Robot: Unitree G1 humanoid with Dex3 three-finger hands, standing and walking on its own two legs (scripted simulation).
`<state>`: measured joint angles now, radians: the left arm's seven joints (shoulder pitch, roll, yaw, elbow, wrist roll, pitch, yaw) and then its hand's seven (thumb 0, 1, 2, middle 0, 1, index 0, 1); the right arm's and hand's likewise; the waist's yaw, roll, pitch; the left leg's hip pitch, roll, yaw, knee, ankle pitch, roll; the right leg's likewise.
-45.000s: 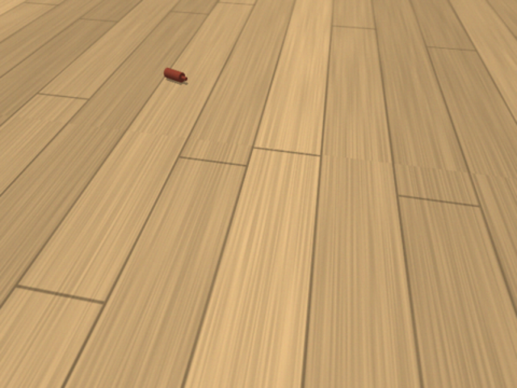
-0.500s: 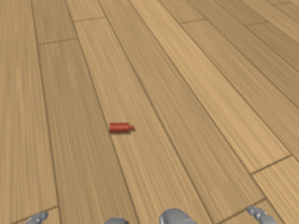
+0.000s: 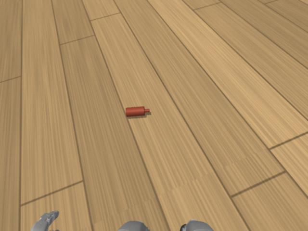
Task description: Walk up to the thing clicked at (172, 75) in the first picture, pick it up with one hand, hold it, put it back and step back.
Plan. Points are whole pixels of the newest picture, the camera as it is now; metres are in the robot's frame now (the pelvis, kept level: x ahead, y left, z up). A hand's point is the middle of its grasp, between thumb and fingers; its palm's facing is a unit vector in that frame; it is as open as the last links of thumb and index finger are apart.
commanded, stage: step back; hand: left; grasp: from above
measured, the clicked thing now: (137, 111) +0.96 +0.18 -0.73
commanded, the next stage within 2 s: stand in 1.36 s
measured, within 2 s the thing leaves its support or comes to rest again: neither
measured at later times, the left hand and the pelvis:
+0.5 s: hand out of the picture -0.12 +0.28 -0.16, palm faces -0.04 -0.92 -0.39, open 7.4 cm; pelvis -0.16 +0.01 -0.01, yaw -3 degrees
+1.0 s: hand out of the picture -0.05 +0.30 -0.14, palm faces -0.03 -0.93 -0.35, open 7.4 cm; pelvis -0.15 +0.03 +0.01, yaw -2 degrees
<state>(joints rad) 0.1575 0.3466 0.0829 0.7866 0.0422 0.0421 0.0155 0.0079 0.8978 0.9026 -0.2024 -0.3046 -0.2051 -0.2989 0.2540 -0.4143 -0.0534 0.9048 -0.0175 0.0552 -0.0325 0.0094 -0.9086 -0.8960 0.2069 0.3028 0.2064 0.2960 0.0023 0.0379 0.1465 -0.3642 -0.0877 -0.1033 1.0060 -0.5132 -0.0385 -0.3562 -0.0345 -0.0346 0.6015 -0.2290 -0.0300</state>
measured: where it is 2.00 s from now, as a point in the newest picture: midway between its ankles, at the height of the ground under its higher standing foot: outside the picture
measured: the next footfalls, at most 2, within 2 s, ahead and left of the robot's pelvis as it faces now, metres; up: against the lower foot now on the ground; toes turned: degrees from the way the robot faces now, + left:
left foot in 0.12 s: -0.05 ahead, +0.12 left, +0.00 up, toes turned +1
right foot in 0.48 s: -0.17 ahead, -0.12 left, +0.00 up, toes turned -2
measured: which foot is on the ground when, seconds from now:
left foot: up 0.00-0.10, down 0.12-0.52, up 0.54-0.74, down 0.76-1.00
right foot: down 0.00-0.14, up 0.16-0.46, down 0.48-0.80, up 0.82-1.00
